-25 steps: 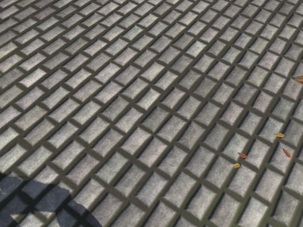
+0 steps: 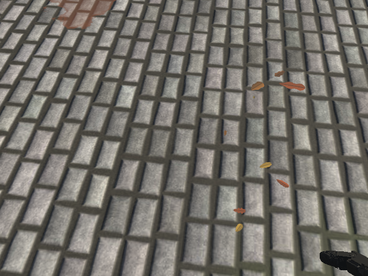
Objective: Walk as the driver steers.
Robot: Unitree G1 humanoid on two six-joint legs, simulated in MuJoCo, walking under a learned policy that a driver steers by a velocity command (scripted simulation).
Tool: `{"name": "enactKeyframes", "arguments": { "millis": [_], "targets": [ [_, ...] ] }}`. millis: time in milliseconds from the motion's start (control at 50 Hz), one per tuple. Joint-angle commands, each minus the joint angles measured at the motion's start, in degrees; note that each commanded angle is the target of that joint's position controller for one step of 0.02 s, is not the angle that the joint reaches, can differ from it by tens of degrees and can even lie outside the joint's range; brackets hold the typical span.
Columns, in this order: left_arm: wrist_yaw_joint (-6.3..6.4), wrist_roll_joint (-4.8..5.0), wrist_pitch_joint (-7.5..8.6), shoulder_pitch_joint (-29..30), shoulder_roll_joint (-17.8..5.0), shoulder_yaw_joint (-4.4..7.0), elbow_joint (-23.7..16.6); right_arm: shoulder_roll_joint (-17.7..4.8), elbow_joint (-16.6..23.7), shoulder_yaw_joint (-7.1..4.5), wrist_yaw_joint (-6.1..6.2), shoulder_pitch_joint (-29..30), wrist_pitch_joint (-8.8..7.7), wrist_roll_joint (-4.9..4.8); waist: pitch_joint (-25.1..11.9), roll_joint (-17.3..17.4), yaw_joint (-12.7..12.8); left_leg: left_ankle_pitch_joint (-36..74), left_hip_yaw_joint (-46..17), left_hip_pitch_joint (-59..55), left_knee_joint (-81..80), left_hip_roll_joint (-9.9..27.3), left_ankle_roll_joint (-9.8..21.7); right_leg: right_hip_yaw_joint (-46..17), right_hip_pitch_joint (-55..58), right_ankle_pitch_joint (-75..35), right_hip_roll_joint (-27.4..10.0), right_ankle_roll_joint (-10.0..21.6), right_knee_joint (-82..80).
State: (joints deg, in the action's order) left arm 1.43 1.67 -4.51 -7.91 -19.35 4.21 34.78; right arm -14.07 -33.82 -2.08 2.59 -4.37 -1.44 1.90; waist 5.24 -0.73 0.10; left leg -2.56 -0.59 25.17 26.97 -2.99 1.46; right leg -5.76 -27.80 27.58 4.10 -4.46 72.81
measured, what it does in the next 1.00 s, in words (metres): walks ahead: right foot, then left foot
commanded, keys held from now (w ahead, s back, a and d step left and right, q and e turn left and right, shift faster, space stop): shift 0.44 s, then w+shift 0.52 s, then w+q+shift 0.04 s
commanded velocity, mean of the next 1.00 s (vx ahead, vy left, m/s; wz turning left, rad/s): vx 0.36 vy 0.00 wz -0.16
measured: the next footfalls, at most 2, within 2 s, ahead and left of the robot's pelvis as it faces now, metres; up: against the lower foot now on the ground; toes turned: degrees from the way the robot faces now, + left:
right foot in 0.24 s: +0.05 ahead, -0.12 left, +0.00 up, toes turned -4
left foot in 0.54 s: +0.05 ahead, +0.11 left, +0.00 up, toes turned -7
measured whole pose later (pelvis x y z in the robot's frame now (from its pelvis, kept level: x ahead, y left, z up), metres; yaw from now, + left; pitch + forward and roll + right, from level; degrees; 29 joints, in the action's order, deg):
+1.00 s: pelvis +0.23 -0.09 -0.01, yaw -6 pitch +2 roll +0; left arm -1.7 -3.2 3.0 -5.4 -16.3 2.3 37.4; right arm -15.2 -52.5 -3.1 -1.0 -26.6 -3.5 0.6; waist 0.8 0.6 -3.0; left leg -25.3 -3.8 7.1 52.6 2.3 3.0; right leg 5.0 -27.9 12.9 -0.3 4.0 38.4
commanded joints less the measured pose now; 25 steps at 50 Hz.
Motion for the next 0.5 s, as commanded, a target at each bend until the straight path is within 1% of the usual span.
{"name": "enactKeyframes", "arguments": {
  "millis": [20,60,80,140,160,180,200,220,240,260,280,300,320,340,360,380,420,440,460,480,500],
  "targets": [
    [0.49,-0.21,0.59,-4.4,-2.0,0.63,-3.0,-8.3,2.9,-2.68,-0.02,-0.4,0.67,0.24,-11.2,6.4,0.8,3.8,-12.9,-11.8,-10.3,12.8,10.0,3.4,-0.9,0.2,-2.3,-0.2,-5.8],
    [0.49,-0.83,0.98,-4.3,-1.6,0.2,-2.4,-8.5,2.3,-3.0,-0.44,-0.4,0.78,-0.31,-13.1,7.5,0.6,3.7,-12.2,-13.0,-10.5,14.4,12.0,3.5,1.7,0.6,-3.3,0.5,-11.8],
    [0.38,-1.11,1.07,-3.9,-1.5,0.01,-2.1,-8.7,2.1,-3.18,-0.65,-0.1,0.82,-0.71,-13.6,7.8,0.4,2.0,-11.9,-12.7,-10.7,15.1,12.4,3.5,3.5,-0.2,-3.9,1.1,-15.3],
    [-0.31,-1.29,1.04,-3.5,-2.5,0.02,-1.3,-10.0,0.8,-3.64,-1.08,-0.6,1.17,-1.62,-13.2,9.8,-0.2,-5.7,-11.8,-11.2,-11.7,16.3,12.5,4.5,8.2,-3.5,-4.2,2.9,-24.5],
    [-0.63,-1.31,1.01,-4.0,-2.8,0.11,-0.8,-10.3,0.3,-3.66,-1.11,-1.0,1.34,-1.9,-12.8,10.3,-0.2,-8.3,-11.8,-10.5,-11.7,16.5,12.1,5.0,9.9,-4.6,-4.0,3.7,-27.9],
    [-0.99,-1.39,1.02,-5.1,-2.7,0.18,-0.1,-10.4,-0.2,-3.61,-1.1,-1.2,1.55,-2.29,-12.4,10.2,0.5,-11.0,-11.3,-9.3,-11.3,16.3,11.3,5.9,12.5,-7.0,-3.5,4.8,-32.9],
    [-1.38,-1.57,1.07,-7.0,-2.1,0.18,1.0,-10.3,-0.8,-3.52,-1.04,-1.4,1.82,-2.78,-11.9,9.9,1.5,-13.9,-10.1,-7.0,-10.6,15.6,9.9,7.3,16.3,-10.7,-2.8,6.3,-39.6],
    [-1.63,-1.91,1.12,-7.7,-2.0,0.19,1.7,-9.5,-1.9,-3.31,-1.01,-3.3,1.94,-3.09,-11.1,9.1,1.6,-17.3,-8.7,-3.7,-9.2,14.2,7.4,7.3,20.3,-11.9,-2.3,8.0,-43.8],
    [-1.65,-2.64,1.3,-8.3,-3.2,0.19,1.3,-7.4,-2.8,-2.66,-1.25,-5.3,1.8,-2.69,-10.4,3.9,1.5,-20.7,-5.2,1.4,-3.2,11.4,3.1,-0.1,24.1,-12.1,-7.4,10.8,-49.3],
    [-1.34,-3.52,1.31,-6.0,-7.7,1.0,0.9,-3.5,-0.6,-1.65,-1.66,-4.7,1.06,-1.16,-9.4,-12.0,-0.8,-23.9,4.5,6.8,6.8,3.2,-2.1,-16.7,19.7,-8.7,-20.3,17.2,-54.7],
    [-1.19,-4.79,2.22,-3.3,-6.9,0.78,-0.5,-8.1,-0.1,-2.95,-1.33,0.6,0.82,-1.06,-5.9,-10.4,2.7,-26.3,-0.9,4.9,15.4,4.2,-3.1,-20.6,10.9,-6.8,-23.1,20.8,-59.3],
    [-0.85,-5.24,3.4,0.4,-4.8,-0.05,-0.5,-8.7,-0.7,-3.53,-1.36,-0.3,0.96,-1.64,-4.9,-8.7,0.3,-24.1,-2.4,3.6,20.1,4.6,-3.2,-17.2,9.4,-8.6,-21.0,19.6,-58.9],
    [-0.72,-4.35,4.33,2.5,-3.4,-0.41,-0.4,-7.8,-2.6,-3.51,-1.21,-2.9,1.39,-1.47,-5.1,-7.7,-1.1,-22.0,-2.3,2.9,22.1,4.8,-4.0,-13.3,10.1,-12.1,-18.1,17.6,-57.5],
    [-0.73,-3.41,4.97,3.1,-1.8,-0.85,0.2,-7.6,-3.8,-3.55,-1.06,-4.7,1.7,-0.9,-6.0,-7.3,-1.2,-19.8,-2.5,2.9,22.9,5.3,-4.8,-11.0,12.1,-16.9,-16.5,16.2,-56.1],
    [-0.71,-3.05,5.25,3.2,-0.9,-1.29,0.8,-6.8,-4.5,-3.39,-1.04,-5.8,1.88,-0.85,-6.4,-7.1,-1.6,-19.0,-2.6,1.1,23.4,5.7,-5.5,-8.6,12.6,-24.7,-15.1,15.6,-54.4],
    [-0.81,-2.88,5.24,3.0,-0.1,-1.54,1.2,-5.8,-4.8,-2.97,-1.16,-6.2,1.86,-1.1,-7.2,-6.6,-1.8,-18.9,-2.0,-1.0,22.1,5.6,-6.1,-6.7,13.1,-30.6,-14.0,15.5,-52.9],
    [-0.95,-2.63,4.87,0.7,-0.4,-1.38,2.3,-4.2,-4.3,-2.05,-1.4,-4.3,1.71,-1.76,-8.4,-6.6,-0.2,-20.5,-1.1,-3.1,16.0,5.6,-6.5,-5.9,16.6,-37.6,-13.7,16.0,-50.0],
    [-0.92,-2.49,4.62,-0.4,-0.9,-1.24,2.9,-4.0,-4.1,-1.81,-1.44,-3.5,1.65,-2.01,-8.9,-6.6,0.5,-21.1,-0.8,-4.0,12.6,5.4,-6.6,-6.6,18.3,-39.4,-14.0,16.4,-48.9],
    [-0.77,-2.03,4.28,-2.8,-0.9,-1.16,3.9,-3.9,-4.7,-1.47,-1.65,-4.6,1.59,-2.19,-11.2,-6.3,1.0,-19.6,0.8,-6.2,8.1,4.6,-6.4,-7.8,19.9,-26.2,-13.8,16.6,-50.8],
    [-0.69,-0.87,3.81,-5.5,-4.7,0.12,4.7,-5.1,-5.3,-1.75,-1.93,-5.1,1.39,-2.94,-9.9,-7.4,2.0,-17.8,4.2,-6.7,6.2,2.0,-5.5,-10.5,19.3,-5.7,-13.9,17.0,-53.5],
    [-0.59,-0.43,3.64,-6.7,-6.7,0.71,5.0,-6.5,-5.6,-2.07,-2.1,-4.8,1.11,-3.47,-6.8,-8.3,2.5,-19.1,4.9,-7.0,5.0,1.5,-3.8,-14.3,16.1,11.0,-14.9,17.2,-56.5]
  ]
}}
